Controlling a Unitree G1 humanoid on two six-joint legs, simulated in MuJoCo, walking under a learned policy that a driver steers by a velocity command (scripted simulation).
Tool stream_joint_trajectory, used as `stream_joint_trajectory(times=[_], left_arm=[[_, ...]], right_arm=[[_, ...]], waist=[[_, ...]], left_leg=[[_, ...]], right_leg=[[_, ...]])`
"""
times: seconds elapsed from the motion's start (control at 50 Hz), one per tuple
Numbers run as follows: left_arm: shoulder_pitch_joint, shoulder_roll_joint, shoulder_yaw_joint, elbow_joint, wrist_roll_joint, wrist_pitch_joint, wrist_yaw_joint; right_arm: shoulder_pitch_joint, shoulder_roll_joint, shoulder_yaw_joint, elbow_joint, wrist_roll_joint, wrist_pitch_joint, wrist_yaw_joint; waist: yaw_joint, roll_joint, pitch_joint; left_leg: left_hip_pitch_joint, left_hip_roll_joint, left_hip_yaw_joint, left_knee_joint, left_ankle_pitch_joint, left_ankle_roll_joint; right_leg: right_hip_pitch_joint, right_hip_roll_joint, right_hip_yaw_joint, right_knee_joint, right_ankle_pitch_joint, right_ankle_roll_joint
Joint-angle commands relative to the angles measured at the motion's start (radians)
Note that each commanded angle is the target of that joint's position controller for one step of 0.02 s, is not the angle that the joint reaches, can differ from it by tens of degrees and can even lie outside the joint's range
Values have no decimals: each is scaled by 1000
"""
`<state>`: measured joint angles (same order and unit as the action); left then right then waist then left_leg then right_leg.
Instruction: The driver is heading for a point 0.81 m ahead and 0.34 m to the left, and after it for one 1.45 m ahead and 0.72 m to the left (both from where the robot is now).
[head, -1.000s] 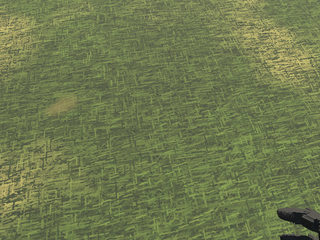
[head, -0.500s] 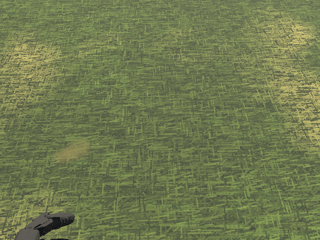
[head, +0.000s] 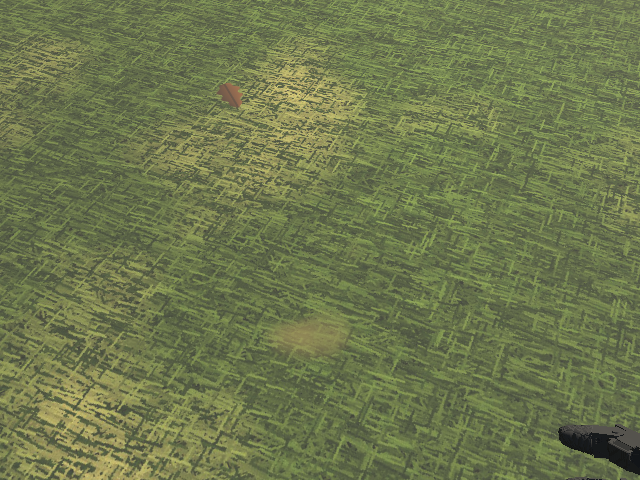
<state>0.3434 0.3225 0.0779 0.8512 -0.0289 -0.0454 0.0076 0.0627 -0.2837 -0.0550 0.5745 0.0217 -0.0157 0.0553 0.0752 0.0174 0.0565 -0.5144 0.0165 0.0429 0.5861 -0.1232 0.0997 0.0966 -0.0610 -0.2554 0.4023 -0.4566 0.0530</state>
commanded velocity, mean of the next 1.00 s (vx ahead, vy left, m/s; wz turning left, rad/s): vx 0.50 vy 0.00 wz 0.60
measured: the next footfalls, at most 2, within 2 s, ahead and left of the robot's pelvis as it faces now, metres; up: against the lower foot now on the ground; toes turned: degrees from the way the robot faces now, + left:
right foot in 0.48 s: +0.48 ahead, -0.07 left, +0.00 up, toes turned +20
left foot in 1.00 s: +0.61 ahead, +0.29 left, +0.00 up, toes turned +38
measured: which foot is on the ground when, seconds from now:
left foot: down 0.00-0.48, up 0.50-0.98, down 1.00-1.00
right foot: down 0.00-0.02, up 0.04-0.46, down 0.48-1.00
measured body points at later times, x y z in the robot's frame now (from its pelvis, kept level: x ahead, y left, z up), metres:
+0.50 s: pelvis +0.30 +0.00 +0.00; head +0.32 +0.01 +0.45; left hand +0.46 +0.30 -0.06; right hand +0.41 -0.28 -0.10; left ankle +0.13 +0.09 -0.71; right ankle +0.44 -0.08 -0.72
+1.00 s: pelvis +0.53 +0.12 +0.00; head +0.55 +0.16 +0.45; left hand +0.37 +0.38 -0.13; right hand +0.86 +0.06 -0.06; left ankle +0.58 +0.27 -0.72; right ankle +0.45 -0.09 -0.71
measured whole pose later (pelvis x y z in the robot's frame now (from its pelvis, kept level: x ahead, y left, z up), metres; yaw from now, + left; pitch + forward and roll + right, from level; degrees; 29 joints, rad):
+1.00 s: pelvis +0.53 +0.12 +0.00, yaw +36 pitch +1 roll -2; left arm 0.34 0.32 0.08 0.85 -0.03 -0.05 0.01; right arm 0.06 -0.28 -0.06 0.58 0.02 -0.01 0.05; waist 0.08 0.02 0.06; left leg -0.51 0.02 0.04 0.58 -0.11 0.10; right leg 0.09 -0.06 -0.26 0.40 -0.45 0.06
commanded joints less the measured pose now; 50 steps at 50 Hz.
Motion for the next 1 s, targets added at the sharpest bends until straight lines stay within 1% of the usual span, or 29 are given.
stream_joint_trajectory(times=[0.02,0.04,0.06,0.08,0.1,0.12,0.14,0.2,0.3,0.38,0.44,0.46,0.48,0.5,0.52,0.54,0.56,0.58,0.6,0.62,0.64,0.7,0.74,0.82,0.9,0.94,0.96,0.98,1.0], left_arm=[[24,62,-4,-120,48,-15,3],[-6,52,-22,-153,40,-51,-8],[-135,142,2,-178,-4,-75,-19],[-172,133,-3,-196,-14,-89,-21],[-165,124,-3,-181,8,-92,-13],[-145,132,3,-172,28,-86,-9],[-129,131,6,-167,34,-75,-11],[-139,92,-2,-168,47,-50,-10],[-337,40,-24,-219,39,-53,-19],[-405,71,-15,-246,22,-68,-35],[-350,102,2,-238,20,-78,-39],[-276,113,12,-218,23,-81,-34],[-168,144,27,-201,35,-87,-27],[-30,202,40,-192,45,-85,-20],[37,250,54,-152,44,-69,-29],[-3,145,32,-177,25,-66,-32],[-52,99,18,-182,24,-59,-25],[-98,83,10,-186,35,-55,-23],[-123,66,5,-175,40,-53,-20],[-132,57,1,-168,45,-56,-16],[-135,48,1,-160,41,-60,-15],[-117,77,13,-132,31,-70,-14],[-110,100,21,-119,33,-67,-13],[-99,125,26,-99,28,-53,-6],[-49,161,37,-68,8,-32,-5],[-53,190,46,-66,-3,-19,-1],[-56,206,51,-67,-9,-12,2],[-69,210,52,-71,-14,-3,6],[-55,180,38,-72,-6,-3,10]], right_arm=[[376,-319,-120,31,11,8,-37],[370,-311,-106,-10,11,-10,-31],[352,-231,-80,1,1,-27,-23],[310,-206,-71,10,-3,-38,-22],[241,-178,-61,6,-3,-41,-24],[189,-153,-51,-5,-11,-43,-28],[162,-145,-47,-16,-20,-43,-31],[172,-159,-51,6,-15,-50,-48],[245,-182,-57,54,-4,-39,-71],[302,-180,-58,91,6,-31,-75],[295,-175,-60,100,3,-21,-80],[284,-159,-55,97,2,-17,-78],[285,-114,-38,91,-4,-18,-74],[346,-48,-15,79,-26,-20,-71],[455,-36,-6,51,19,-30,-71],[403,-148,-28,80,28,-28,-76],[286,-192,-42,63,17,-22,-76],[239,-181,-43,56,5,-16,-77],[215,-161,-44,47,-3,-16,-73],[223,-138,-43,46,3,-13,-67],[230,-116,-40,48,9,-8,-64],[184,-74,-29,23,3,2,-60],[152,-66,-25,11,1,0,-53],[43,-48,-14,-9,1,-15,-26],[-48,-52,-13,-50,5,-15,-3],[-30,-82,-28,-59,0,-10,1],[20,-108,-42,-52,-4,-6,0],[142,-145,-65,-22,-3,-2,-4],[317,-199,-97,29,0,5,-19]], waist=[[-170,194,-286],[-164,205,-461],[-209,90,-348],[-178,65,-223],[-128,0,-151],[-89,17,-118],[-65,39,-107],[-54,30,-85],[-126,52,-38],[-146,65,-31],[-109,106,-41],[-70,110,-66],[-17,82,-157],[4,-79,-316],[-43,-409,-398],[-15,-238,-289],[5,-150,-167],[-12,-83,-103],[-30,-86,-58],[-49,-118,-48],[-54,-135,-44],[-54,-107,-23],[-48,-90,-23],[-12,-77,2],[4,-75,33],[-31,-96,3],[-68,-113,-38],[-143,-105,-104],[-228,-65,-191]], left_leg=[[852,177,-410,-47,-35,206],[968,323,-887,-238,-282,342],[894,299,-780,-297,-282,272],[750,262,-651,-306,-215,237],[604,218,-545,-308,-102,206],[495,183,-472,-322,2,192],[426,161,-442,-344,57,189],[315,129,-359,-369,191,200],[250,61,-293,-352,85,131],[313,99,-385,-285,1,111],[380,127,-464,-190,37,88],[372,103,-461,-133,70,69],[329,46,-417,28,87,36],[169,-39,-323,325,-174,-8],[-171,-125,-228,615,-500,-62],[-263,-42,-254,722,-429,-77],[-281,-11,-216,730,-336,-83],[-239,23,-192,705,-271,-89],[-215,50,-193,656,-227,-91],[-165,75,-186,624,-202,-89],[-147,82,-170,601,-192,-90],[-193,98,-152,512,-142,-102],[-216,104,-146,425,-58,-109],[-156,87,-78,199,127,-99],[-129,65,-27,72,98,-63],[-54,17,18,44,1,-24],[28,-20,47,42,-51,-1],[192,-64,68,1,-44,31],[480,-78,25,-45,2,71]], right_leg=[[-613,-42,42,758,246,-48],[-819,98,275,965,-162,-33],[-919,38,349,982,-72,-52],[-921,1,335,909,20,-68],[-862,-36,335,822,85,-61],[-790,-60,340,753,129,-51],[-736,-67,340,728,157,-41],[-702,-50,311,616,230,8],[-638,19,304,249,526,30],[-588,46,338,122,545,6],[-523,51,343,91,408,-35],[-423,57,321,56,401,-58],[-231,2,355,55,393,-101],[60,-186,545,89,359,-166],[280,-372,1042,-65,33,-312],[202,-353,1043,-120,-187,-279],[77,-313,871,-130,-120,-237],[-42,-269,738,-142,35,-221],[-121,-234,647,-160,143,-220],[-173,-206,566,-184,212,-209],[-193,-189,508,-206,255,-211],[-196,-204,403,-247,381,-241],[-168,-210,338,-258,452,-248],[-152,-179,187,-262,527,-214],[-62,-212,123,-234,599,-190],[-13,-220,86,-138,873,-171],[-1,-218,68,-40,1042,-161],[-34,-199,41,131,1130,-142],[-193,-165,29,365,1026,-108]])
